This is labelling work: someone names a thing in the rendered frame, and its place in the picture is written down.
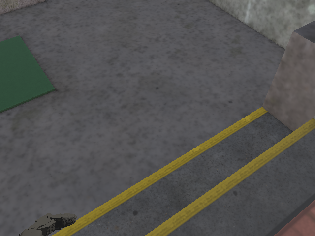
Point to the left robot hand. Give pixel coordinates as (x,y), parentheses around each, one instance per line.
(49,223)

